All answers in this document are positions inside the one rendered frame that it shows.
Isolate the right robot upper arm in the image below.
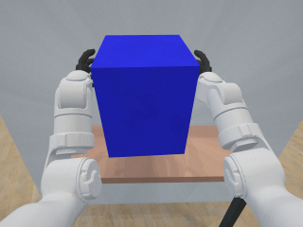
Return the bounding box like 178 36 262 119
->
223 148 303 227

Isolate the table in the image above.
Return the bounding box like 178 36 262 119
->
71 125 249 227

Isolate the right robot forearm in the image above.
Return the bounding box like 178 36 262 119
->
196 72 286 185

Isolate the left robot upper arm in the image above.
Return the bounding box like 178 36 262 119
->
0 157 102 227

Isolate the carton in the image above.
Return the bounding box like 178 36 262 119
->
90 35 201 158

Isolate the left robot forearm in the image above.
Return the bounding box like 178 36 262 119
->
41 70 95 195

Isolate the robot right hand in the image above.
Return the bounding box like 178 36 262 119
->
194 49 212 77

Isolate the robot left hand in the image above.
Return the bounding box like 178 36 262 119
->
75 48 96 88

